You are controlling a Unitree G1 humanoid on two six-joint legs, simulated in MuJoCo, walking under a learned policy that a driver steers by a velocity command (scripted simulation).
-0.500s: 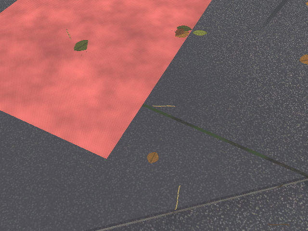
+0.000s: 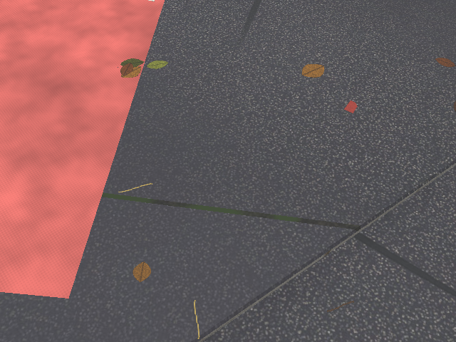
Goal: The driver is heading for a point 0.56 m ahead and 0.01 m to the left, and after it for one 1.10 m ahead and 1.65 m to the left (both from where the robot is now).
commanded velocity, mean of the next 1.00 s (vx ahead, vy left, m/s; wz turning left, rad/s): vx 0.11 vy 0.00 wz -0.20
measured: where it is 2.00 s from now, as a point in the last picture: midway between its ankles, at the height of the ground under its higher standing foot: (256, 320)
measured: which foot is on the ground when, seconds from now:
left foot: down 0.00-0.14, up 0.16-0.56, down 0.58-0.96, up 0.98-1.00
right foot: up 0.00-0.08, down 0.10-0.60, up 0.62-0.98, down 1.00-1.00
